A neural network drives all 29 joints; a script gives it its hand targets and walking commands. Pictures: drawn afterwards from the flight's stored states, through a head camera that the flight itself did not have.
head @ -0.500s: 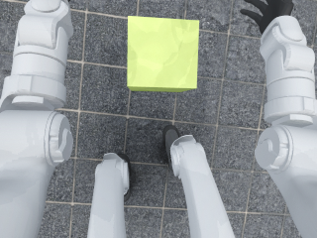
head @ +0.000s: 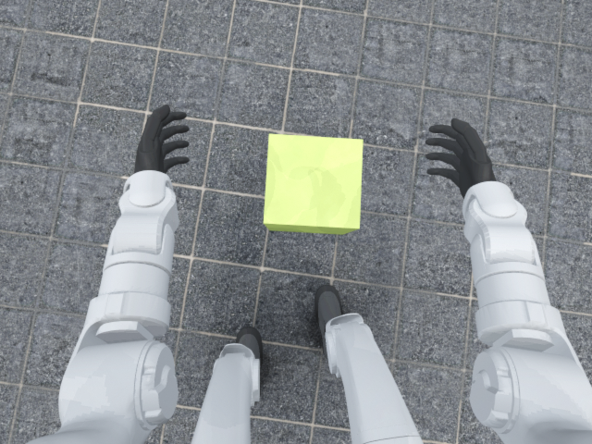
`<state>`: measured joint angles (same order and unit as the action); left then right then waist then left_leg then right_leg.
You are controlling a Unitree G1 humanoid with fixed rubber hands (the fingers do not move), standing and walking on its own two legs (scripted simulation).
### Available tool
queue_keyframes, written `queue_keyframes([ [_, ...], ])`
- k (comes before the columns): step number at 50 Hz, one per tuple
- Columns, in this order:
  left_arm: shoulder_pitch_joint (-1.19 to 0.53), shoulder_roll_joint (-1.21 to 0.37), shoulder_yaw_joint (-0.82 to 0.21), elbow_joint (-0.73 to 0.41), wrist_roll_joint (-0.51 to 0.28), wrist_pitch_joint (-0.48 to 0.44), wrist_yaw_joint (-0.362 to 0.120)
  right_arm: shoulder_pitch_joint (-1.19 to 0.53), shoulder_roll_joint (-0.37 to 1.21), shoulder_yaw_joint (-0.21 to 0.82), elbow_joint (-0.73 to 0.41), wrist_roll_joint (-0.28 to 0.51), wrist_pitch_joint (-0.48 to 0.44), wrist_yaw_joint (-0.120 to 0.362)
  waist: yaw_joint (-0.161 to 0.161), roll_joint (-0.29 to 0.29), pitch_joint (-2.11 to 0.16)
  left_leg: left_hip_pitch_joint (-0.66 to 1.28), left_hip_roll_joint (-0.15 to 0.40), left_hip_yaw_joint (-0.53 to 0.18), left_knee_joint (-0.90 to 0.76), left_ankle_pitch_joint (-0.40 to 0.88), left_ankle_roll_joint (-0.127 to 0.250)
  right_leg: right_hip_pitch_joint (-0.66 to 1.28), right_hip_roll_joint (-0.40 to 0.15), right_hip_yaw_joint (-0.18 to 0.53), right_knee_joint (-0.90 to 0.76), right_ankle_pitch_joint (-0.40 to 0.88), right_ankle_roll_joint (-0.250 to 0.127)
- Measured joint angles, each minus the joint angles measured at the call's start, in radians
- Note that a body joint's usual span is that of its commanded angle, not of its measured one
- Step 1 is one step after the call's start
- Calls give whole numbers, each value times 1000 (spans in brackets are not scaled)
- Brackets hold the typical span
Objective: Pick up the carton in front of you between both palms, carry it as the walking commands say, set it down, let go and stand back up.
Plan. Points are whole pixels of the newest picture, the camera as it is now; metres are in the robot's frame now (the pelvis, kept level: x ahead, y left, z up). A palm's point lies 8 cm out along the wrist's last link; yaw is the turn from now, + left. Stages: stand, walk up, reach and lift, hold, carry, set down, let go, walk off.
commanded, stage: let go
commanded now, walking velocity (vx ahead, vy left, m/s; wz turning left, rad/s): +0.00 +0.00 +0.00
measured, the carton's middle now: (310, 190) +0.49 -0.10 -0.56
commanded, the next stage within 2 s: stand in 1.16 s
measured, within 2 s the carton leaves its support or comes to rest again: neither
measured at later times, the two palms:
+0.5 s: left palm (73, 312) +0.31 +0.19 -0.01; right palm (552, 347) +0.22 -0.25 +0.00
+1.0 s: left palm out of the picture +0.26 +0.25 +0.02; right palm (524, 342) +0.23 -0.22 +0.02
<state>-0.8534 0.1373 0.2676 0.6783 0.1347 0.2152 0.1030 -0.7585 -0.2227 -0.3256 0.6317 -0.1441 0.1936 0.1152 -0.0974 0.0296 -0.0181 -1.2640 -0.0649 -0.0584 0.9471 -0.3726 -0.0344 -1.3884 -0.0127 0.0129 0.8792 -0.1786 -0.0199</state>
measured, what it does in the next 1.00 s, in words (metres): rises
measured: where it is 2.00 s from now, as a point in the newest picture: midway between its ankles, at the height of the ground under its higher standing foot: (290, 357)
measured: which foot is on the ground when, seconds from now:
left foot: down 0.00-1.00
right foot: down 0.00-1.00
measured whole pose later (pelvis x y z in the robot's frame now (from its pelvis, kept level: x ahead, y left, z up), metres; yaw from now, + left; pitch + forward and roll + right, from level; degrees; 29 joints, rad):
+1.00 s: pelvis +0.08 +0.03 +0.09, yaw -3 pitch -3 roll -2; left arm 0.21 0.20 0.04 0.44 0.00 0.11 -0.06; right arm 0.23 -0.22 -0.05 0.41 -0.01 0.13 0.06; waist 0.00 0.04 0.09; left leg -0.02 -0.01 -0.07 0.45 -0.36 0.02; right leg -0.16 0.02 0.01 0.42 -0.20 0.01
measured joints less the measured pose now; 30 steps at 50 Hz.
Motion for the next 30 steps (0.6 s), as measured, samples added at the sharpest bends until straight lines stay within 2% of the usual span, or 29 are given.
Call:
queue_keyframes([
  [4, 159, -22, -22, -59, -13, -32, 3, 145, -7, 54, -31, 24, -32, 13, -1, -13, 4, 133, 10, -9, -79, 15, -5, 129, 6, -8, -67, 6, -8],
  [9, 309, -17, -46, -73, -21, -78, -26, 310, -8, 116, -57, 66, -71, 13, 1, -28, 5, 289, 27, -8, -149, 17, -7, 277, 21, -8, -123, 4, -14],
  [21, 677, 0, -107, -91, -46, -183, -95, 741, 16, 245, -190, 144, -149, -39, 5, -32, 47, 681, 54, 4, -306, 20, 6, 659, 44, 4, -265, 2, -7],
  [25, 786, 17, -127, -110, -58, -204, -107, 868, 21, 277, -236, 152, -161, -47, 17, -39, 69, 829, 58, 0, -372, 30, 15, 810, 45, 2, -333, 9, 0],
  [30, 896, 38, -155, -132, -76, -204, -122, 956, 21, 300, -238, 154, -152, -46, 42, -38, 91, 993, 59, -5, -440, 38, 27, 982, 43, -1, -409, 17, 10],
])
